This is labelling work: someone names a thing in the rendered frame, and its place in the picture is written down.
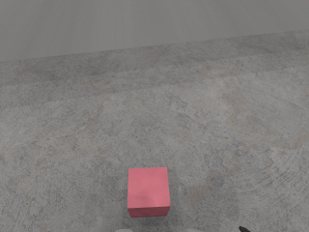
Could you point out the carton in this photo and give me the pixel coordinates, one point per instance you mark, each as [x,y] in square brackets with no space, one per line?
[148,192]

